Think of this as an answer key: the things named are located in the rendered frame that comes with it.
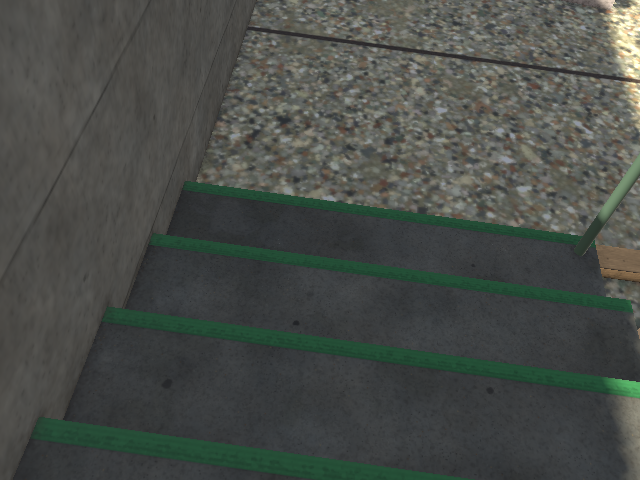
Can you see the stairs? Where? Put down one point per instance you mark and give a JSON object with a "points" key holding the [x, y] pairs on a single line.
{"points": [[277, 337]]}

